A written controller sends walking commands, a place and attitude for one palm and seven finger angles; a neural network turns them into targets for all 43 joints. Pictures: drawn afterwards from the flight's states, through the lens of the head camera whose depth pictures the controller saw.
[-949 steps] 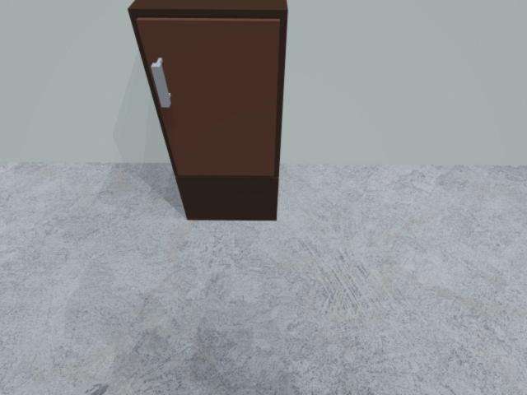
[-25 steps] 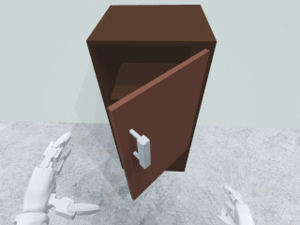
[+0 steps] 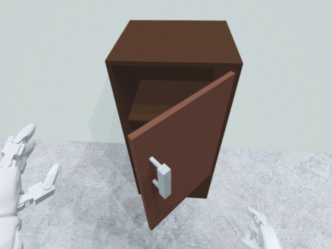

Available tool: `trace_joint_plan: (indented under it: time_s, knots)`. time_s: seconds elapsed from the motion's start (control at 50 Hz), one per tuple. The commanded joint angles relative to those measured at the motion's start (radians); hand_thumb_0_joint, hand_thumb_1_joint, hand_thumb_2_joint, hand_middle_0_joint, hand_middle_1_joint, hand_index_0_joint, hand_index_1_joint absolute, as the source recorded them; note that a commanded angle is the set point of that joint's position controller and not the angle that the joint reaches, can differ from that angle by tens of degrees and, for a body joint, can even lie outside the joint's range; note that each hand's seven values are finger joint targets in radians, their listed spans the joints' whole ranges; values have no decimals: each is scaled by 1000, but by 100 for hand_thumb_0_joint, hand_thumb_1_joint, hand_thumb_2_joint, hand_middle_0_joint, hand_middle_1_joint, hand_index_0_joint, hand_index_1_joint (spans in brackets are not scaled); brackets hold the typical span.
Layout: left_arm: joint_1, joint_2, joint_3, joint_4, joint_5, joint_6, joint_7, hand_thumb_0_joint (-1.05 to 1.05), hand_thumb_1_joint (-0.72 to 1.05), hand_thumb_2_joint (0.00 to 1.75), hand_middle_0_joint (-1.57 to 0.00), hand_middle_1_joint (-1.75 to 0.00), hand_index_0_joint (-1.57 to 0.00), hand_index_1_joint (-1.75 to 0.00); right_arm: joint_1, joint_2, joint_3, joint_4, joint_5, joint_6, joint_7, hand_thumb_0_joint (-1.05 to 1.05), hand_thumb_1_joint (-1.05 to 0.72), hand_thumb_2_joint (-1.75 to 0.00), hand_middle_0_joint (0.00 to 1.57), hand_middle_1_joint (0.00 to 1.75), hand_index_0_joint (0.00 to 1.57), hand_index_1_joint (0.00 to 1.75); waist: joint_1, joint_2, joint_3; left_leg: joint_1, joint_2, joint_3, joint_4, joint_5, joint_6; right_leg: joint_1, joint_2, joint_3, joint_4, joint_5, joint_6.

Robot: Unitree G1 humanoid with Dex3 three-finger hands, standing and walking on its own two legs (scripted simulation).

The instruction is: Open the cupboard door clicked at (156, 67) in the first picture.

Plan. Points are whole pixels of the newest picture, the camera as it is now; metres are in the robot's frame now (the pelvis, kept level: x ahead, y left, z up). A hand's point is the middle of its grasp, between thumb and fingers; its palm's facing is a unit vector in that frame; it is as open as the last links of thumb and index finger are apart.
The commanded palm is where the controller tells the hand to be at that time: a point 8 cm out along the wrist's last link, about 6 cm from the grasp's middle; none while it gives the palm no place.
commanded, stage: draw the hand back to the body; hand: left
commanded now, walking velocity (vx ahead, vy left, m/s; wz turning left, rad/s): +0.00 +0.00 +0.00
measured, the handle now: (159, 177) +0.31 +0.07 -0.02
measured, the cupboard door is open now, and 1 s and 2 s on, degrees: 47 47 47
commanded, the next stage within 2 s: step back with the hand held close in 0.42 s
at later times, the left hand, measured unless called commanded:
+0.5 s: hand (48, 180) +0.18 +0.25 +0.15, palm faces +0.45 -0.80 -0.40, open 7.4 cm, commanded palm +0.14 +0.28 +0.17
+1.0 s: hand (30, 192) +0.16 +0.26 +0.15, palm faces +0.34 -0.78 -0.53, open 7.4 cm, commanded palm +0.10 +0.31 +0.17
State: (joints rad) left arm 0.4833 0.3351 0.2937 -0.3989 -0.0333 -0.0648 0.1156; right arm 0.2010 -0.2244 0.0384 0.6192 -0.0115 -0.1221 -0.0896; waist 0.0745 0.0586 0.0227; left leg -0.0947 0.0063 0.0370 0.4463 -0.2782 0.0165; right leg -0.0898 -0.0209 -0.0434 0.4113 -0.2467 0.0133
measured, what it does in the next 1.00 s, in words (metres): shifts its weight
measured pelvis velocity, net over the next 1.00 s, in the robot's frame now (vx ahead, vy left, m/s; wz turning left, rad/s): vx -0.05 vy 0.01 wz -0.04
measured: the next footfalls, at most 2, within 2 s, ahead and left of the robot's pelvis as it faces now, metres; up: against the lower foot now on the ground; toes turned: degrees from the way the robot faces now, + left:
right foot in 1.96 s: -0.28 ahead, -0.09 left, +0.00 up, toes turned -6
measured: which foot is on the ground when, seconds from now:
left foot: down 0.00-1.00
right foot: down 0.00-1.00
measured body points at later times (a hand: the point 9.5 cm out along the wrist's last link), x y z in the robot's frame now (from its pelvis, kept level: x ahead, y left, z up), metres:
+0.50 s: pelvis +0.00 -0.01 +0.00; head -0.02 -0.03 +0.45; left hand +0.16 +0.29 +0.17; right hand +0.18 -0.24 -0.09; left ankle -0.02 +0.10 -0.74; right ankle -0.01 -0.13 -0.74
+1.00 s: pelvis -0.05 +0.01 +0.00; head -0.03 +0.01 +0.45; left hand +0.13 +0.30 +0.18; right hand +0.12 -0.24 -0.08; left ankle -0.02 +0.10 -0.74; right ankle -0.01 -0.13 -0.74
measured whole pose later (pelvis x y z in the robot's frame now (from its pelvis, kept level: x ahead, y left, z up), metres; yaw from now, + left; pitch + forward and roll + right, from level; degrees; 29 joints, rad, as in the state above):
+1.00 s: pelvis -0.05 +0.01 +0.00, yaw -2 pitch +0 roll +0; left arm 0.57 0.42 0.41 -0.48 -0.03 -0.16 0.13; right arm 0.17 -0.23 -0.02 0.55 0.01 -0.01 -0.09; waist 0.00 0.02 0.05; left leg -0.27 0.01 0.08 0.48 -0.21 0.04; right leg -0.28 -0.02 0.00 0.44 -0.16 0.03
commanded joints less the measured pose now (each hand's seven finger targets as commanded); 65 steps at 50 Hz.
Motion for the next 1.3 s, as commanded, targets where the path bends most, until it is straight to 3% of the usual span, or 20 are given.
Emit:
trace_joint_plan:
  time_s: [0.0,0.1,0.22,0.48,0.5,0.52,0.54,0.56,0.58,0.64,0.7,0.76,0.8,0.86,0.94,1.0,1.08,1.18,1.24,1.28]
  knots:
    - [-122,204,169,-224,-7,-70,22,0,87,88,-20,-30,-20,-30,-125,-106,-42,-142,-3,-55,-6,0,-90,-90,20,30,20,30,4,51,-70,13,30,-23,-90,313,-9,39,13,6,-67,220,-38]
    - [-86,140,118,-148,-15,-63,6,0,90,90,-20,-30,-20,-30,-127,-111,-53,-136,1,-38,4,0,-90,-90,20,30,20,30,-4,-32,-37,18,36,-19,-103,313,-3,29,17,4,-84,226,-31]
    - [-122,191,157,-192,-13,-71,10,0,90,90,-20,-30,-20,-30,-141,-108,-54,-138,-4,-34,2,0,-90,-90,20,30,20,30,4,1,-69,26,24,-16,-106,284,1,48,15,17,-91,223,-32]
    - [-125,179,144,-182,-14,-82,7,0,90,90,-20,-30,-20,-30,-150,-101,-59,-121,-1,-52,-3,0,-90,-90,20,30,20,30,0,4,-50,42,20,-5,-104,236,7,21,17,31,-123,186,-28]
    - [-128,185,147,-170,-13,-80,8,0,90,90,-20,-30,-20,-30,-151,-102,-59,-119,-2,-52,-4,0,-90,-90,20,30,20,30,1,24,-37,37,20,-3,-106,227,5,19,15,31,-128,176,-30]
    - [-218,223,170,-262,-13,-93,14,0,90,90,-20,-30,-20,-30,-158,-103,-56,-124,-1,-59,-3,0,-90,-90,20,30,20,30,-1,43,-62,43,17,-12,-107,219,4,26,15,35,-128,168,-30]
    - [-235,317,278,-246,-11,-131,22,0,90,90,-20,-30,-20,-30,-141,-119,-52,-159,13,-38,-7,0,-90,-90,20,30,20,30,-54,-22,33,-28,31,-13,-66,147,18,-117,-24,131,-181,212,-30]
    - [-109,240,229,-142,-11,-128,11,0,90,90,-20,-30,-20,-30,-134,-109,-58,-141,5,-18,-7,0,-90,-90,20,30,20,30,-55,-93,16,-20,26,-23,-41,145,20,-129,-42,127,-189,219,-30]
    - [-67,212,199,-143,-8,-128,4,0,90,90,-20,-30,-20,-30,-135,-114,-63,-151,3,-5,-1,0,-90,-90,20,30,20,30,-57,-104,-3,-20,26,-15,-30,151,17,-134,-50,129,-187,227,-29]
    - [-11,206,194,-175,-8,-143,5,0,90,90,-20,-30,-20,-30,-135,-123,-73,-168,5,16,-2,0,-90,-90,20,30,20,30,-58,-29,-98,-15,39,-8,-37,231,14,-92,-54,104,-126,318,-26]
    - [31,232,220,-216,-10,-147,15,0,90,90,-20,-30,-20,-30,-138,-126,-80,-185,5,32,-8,0,-90,-90,20,30,20,30,-56,5,-174,-17,54,-11,-43,360,10,-39,-45,74,-57,428,-18]
    - [65,254,248,-247,-14,-145,22,0,90,90,-20,-30,-20,-30,-135,-121,-88,-209,11,49,-11,0,-90,-90,20,30,20,30,-53,-32,-209,-30,65,-18,-37,424,6,-27,-32,66,-12,478,-13]
    - [73,270,265,-264,-15,-144,26,0,90,90,-20,-30,-20,-30,-144,-121,-91,-217,12,57,-12,0,-90,-90,20,30,20,30,-51,-14,-207,-58,65,-23,-38,417,6,-26,-33,68,2,476,-13]
    - [90,259,260,-270,-15,-147,31,0,90,90,-20,-30,-20,-30,-135,-121,-95,-227,17,63,-12,0,-90,-90,20,30,20,30,-55,-33,-184,-110,74,-32,-43,363,7,-35,-28,72,18,430,-11]
    - [83,254,257,-287,-8,-158,39,0,90,90,-20,-30,-20,-30,-130,-127,-96,-231,19,57,-13,0,-90,-90,20,30,20,30,-57,9,-145,-211,87,-50,-77,203,23,-37,-17,76,39,295,-6]
    - [74,246,258,-288,1,-167,44,0,90,90,-20,-30,-20,-30,-130,-134,-94,-233,17,45,-13,0,-90,-90,20,30,20,30,-58,40,-106,-341,105,-82,-132,-26,45,-4,-6,79,76,188,-4]
    - [33,238,263,-296,22,-192,53,0,90,90,-20,-30,-20,-30,-109,-138,-96,-237,17,21,-14,0,-90,-90,20,30,20,30,-65,24,-60,-513,126,-115,-154,-296,74,26,2,98,121,66,2]
    - [-11,233,257,-321,30,-213,58,0,90,90,-20,-30,-20,-30,-83,-139,-97,-223,13,-7,-11,0,-90,-90,20,30,20,30,-77,-23,-52,-474,96,-117,-63,-344,63,-101,-26,148,52,-100,-17]
    - [-14,238,265,-349,28,-227,66,0,90,90,-20,-30,-20,-30,-80,-137,-95,-210,9,-24,-13,0,-90,-90,20,30,20,30,-78,23,-65,-443,103,-137,-74,-341,59,-142,-18,138,63,-121,-18]
    - [-3,237,276,-353,30,-234,69,0,90,90,-20,-30,-20,-30,-82,-136,-94,-210,8,-35,-14,0,-90,-90,20,30,20,30,-72,72,-77,-514,138,-176,-144,-378,72,-63,20,106,154,-56,-4]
